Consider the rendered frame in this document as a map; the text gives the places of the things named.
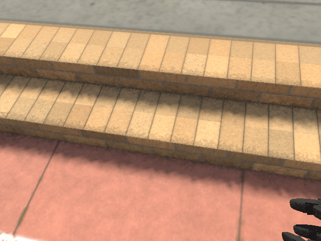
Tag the robot right hand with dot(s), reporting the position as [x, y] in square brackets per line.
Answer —
[312, 232]

